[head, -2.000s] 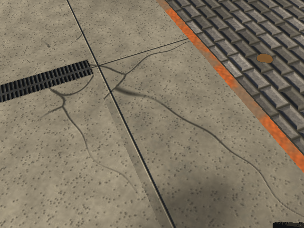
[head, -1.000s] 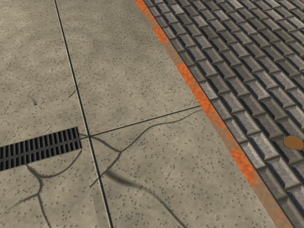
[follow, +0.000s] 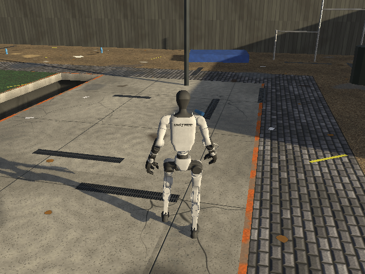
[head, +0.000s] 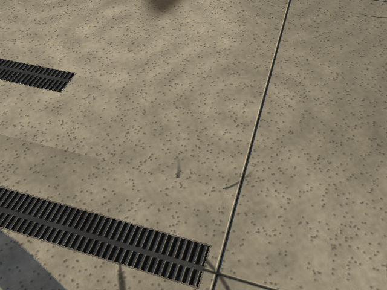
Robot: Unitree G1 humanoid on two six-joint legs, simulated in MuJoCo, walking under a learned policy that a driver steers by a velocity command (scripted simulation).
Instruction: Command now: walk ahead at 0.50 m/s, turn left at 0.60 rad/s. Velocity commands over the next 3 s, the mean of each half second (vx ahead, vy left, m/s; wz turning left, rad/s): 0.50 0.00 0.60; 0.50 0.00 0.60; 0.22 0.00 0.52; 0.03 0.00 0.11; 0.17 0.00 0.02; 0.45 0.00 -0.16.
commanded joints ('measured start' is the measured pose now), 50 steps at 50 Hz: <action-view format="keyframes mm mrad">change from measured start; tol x32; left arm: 1 -81 163 35 -66 -4 -12 7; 50 -84 162 30 -85 -3 -12 4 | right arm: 1 -45 -21 2 -73 0 -17 15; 50 -15 -30 5 -66 -2 -13 9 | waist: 1 -17 -119 2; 14 -177 130 -408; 50 -28 -118 2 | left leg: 1 -34 26 0 -138 153 0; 11 452 -157 187 -464 67 154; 14 1102 237 -768 -708 -221 419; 22 476 63 -262 -793 300 308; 34 536 39 -365 -604 113 188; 39 -134 -99 -126 300 -301 15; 50 -40 24 -19 -89 112 -1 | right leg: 1 45 -264 112 -150 263 -147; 11 131 -263 -97 331 877 -50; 12 -110 -227 -97 628 610 -6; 13 -562 -25 -20 982 -337 51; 14 -665 -9 209 1094 -381 39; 27 -420 -48 174 331 285 97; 35 -145 -18 185 135 153 4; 38 482 -454 951 14 -304 -251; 50 41 -270 151 -155 257 -157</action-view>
